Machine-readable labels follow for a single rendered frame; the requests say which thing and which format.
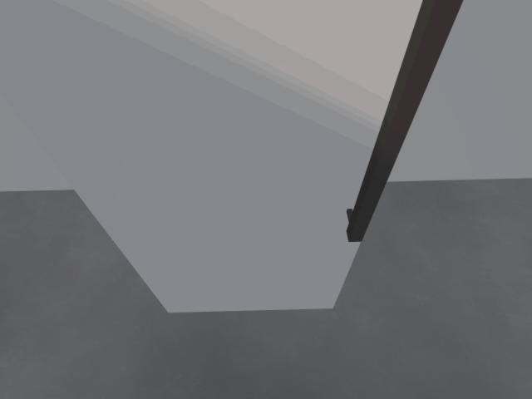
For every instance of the handle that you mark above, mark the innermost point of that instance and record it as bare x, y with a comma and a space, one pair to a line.
432, 28

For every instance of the fridge door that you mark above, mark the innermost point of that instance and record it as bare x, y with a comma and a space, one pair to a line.
219, 143

